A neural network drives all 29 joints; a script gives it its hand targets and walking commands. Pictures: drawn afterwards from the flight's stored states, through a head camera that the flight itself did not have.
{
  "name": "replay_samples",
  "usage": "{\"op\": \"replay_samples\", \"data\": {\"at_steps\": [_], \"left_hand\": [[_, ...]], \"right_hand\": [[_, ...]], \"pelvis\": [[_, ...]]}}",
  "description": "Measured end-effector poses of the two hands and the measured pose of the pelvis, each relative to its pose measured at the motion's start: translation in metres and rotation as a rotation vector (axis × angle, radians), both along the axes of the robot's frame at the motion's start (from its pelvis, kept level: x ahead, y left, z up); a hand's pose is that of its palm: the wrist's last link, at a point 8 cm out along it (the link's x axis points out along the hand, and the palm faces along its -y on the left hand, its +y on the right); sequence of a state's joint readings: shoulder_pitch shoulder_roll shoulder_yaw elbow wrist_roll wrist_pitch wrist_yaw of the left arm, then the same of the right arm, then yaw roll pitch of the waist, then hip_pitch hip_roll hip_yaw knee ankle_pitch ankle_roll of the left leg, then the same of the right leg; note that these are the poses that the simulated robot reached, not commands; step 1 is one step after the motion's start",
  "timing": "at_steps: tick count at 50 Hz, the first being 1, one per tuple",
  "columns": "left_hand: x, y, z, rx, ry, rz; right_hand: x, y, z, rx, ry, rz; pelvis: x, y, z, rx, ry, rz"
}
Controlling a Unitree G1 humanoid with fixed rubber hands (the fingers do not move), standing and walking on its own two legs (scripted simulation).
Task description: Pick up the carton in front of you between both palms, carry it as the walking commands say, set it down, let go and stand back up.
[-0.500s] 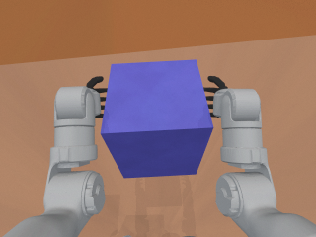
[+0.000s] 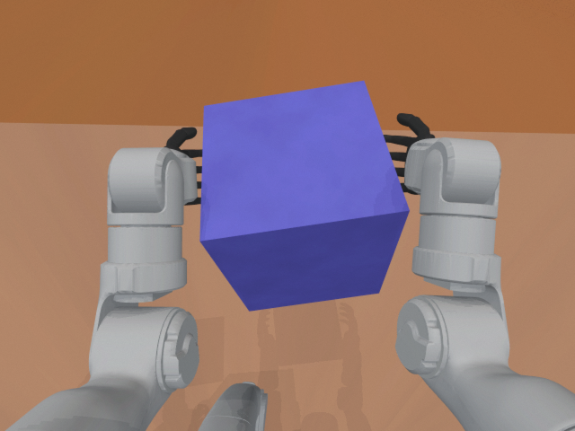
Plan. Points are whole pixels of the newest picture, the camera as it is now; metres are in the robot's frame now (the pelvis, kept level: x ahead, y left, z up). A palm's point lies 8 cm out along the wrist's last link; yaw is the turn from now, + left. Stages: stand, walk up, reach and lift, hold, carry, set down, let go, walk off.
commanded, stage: carry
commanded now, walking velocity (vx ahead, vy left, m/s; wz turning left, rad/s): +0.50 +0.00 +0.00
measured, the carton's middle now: (300, 208) +0.40 +0.04 +0.08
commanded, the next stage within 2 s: none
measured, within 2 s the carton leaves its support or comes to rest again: neither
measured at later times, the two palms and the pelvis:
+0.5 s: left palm (267, 0) +0.72 +0.13 +0.22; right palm (442, 22) +0.69 -0.16 +0.22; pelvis +0.32 +0.02 +0.04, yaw -2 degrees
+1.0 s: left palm out of the picture +1.04 +0.14 +0.26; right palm out of the picture +1.00 -0.14 +0.25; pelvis +0.64 +0.03 +0.09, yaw -1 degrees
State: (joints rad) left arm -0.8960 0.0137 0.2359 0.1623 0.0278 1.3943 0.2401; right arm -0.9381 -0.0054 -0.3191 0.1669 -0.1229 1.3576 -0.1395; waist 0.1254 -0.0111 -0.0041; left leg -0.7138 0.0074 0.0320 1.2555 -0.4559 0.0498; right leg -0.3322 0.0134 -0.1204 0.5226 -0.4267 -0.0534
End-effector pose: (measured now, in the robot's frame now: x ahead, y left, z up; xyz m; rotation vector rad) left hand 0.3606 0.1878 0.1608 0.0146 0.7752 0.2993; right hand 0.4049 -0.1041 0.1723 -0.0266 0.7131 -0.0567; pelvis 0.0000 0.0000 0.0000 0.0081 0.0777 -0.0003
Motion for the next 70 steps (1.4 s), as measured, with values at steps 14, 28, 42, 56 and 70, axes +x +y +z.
{"op": "replay_samples", "data": {"at_steps": [14, 28, 42, 56, 70], "left_hand": [[0.214, -0.034, 0.021, -0.024, 0.036, -0.204], [0.392, -0.054, 0.066, 0.007, -0.090, -0.144], [0.543, -0.017, 0.105, 0.006, -0.075, 0.031], [0.752, -0.072, 0.108, -0.045, 0.003, -0.231], [0.898, -0.040, 0.142, -0.001, -0.022, -0.007]], "right_hand": [[0.138, -0.032, 0.004, -0.045, 0.033, -0.185], [0.333, -0.049, 0.049, -0.030, -0.019, -0.133], [0.519, -0.007, 0.074, -0.030, 0.035, -0.043], [0.651, -0.058, 0.089, -0.084, 0.128, -0.301], [0.875, -0.031, 0.130, -0.074, 0.104, -0.073]], "pelvis": [[0.182, 0.038, 0.021, 0.007, -0.013, -0.014], [0.363, 0.005, 0.036, -0.045, -0.015, -0.016], [0.526, 0.002, 0.076, 0.010, 0.004, -0.004], [0.702, 0.030, 0.110, -0.006, -0.006, -0.034], [0.886, -0.013, 0.132, -0.019, -0.005, -0.019]]}}
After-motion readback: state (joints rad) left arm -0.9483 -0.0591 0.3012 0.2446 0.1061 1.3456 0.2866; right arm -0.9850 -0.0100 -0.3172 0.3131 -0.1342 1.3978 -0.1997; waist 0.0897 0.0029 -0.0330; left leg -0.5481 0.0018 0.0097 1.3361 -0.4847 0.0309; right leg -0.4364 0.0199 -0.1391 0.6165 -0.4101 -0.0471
